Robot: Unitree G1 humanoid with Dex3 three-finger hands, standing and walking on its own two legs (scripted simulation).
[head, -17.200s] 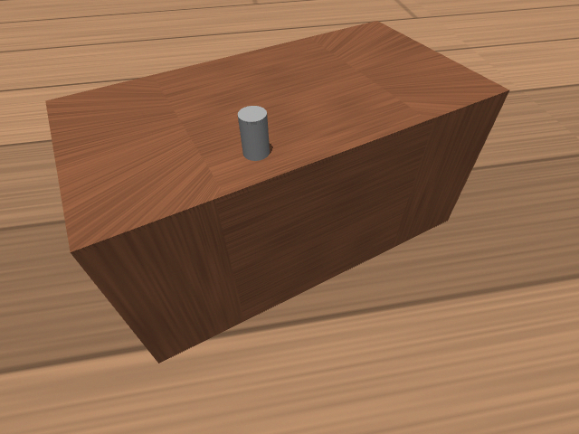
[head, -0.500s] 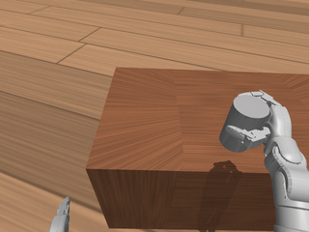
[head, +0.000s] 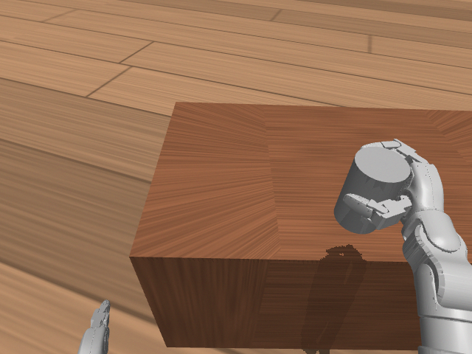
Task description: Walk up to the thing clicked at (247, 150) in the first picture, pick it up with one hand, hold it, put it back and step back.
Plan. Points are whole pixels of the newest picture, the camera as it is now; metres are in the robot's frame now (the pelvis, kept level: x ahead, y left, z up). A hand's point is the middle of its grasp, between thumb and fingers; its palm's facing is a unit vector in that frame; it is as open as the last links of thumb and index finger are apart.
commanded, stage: hold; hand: right
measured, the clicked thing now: (367, 192) +0.33 -0.17 +0.16
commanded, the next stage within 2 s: crouch in 1.42 s
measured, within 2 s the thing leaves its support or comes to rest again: neither
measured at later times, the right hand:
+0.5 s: hand (369, 181) +0.34 -0.17 +0.18, palm faces +0.14 +0.99 +0.00, open 10.5 cm
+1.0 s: hand (370, 181) +0.34 -0.17 +0.18, palm faces +0.14 +0.99 -0.01, open 10.5 cm
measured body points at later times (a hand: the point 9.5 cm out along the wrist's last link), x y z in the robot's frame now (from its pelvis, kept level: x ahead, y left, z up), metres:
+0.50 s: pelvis +0.00 +0.00 +0.00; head -0.02 +0.03 +0.45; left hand +0.17 +0.27 -0.08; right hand +0.33 -0.22 +0.18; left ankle +0.01 +0.13 -0.74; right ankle +0.01 -0.13 -0.74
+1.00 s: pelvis +0.01 +0.00 +0.00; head -0.01 +0.02 +0.45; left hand +0.17 +0.27 -0.08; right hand +0.33 -0.22 +0.18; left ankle +0.01 +0.13 -0.74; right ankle +0.01 -0.13 -0.74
